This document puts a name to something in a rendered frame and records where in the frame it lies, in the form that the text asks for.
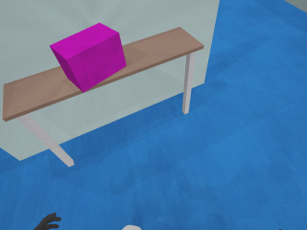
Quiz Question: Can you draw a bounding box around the carton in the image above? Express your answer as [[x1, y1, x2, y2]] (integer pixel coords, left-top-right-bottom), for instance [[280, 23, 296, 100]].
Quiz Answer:
[[50, 23, 127, 92]]

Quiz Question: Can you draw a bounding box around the table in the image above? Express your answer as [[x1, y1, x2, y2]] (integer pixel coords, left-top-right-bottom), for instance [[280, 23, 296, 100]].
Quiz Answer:
[[2, 27, 204, 167]]

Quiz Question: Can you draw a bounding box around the left robot hand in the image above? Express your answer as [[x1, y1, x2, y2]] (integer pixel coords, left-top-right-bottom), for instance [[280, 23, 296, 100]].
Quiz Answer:
[[34, 213, 61, 230]]

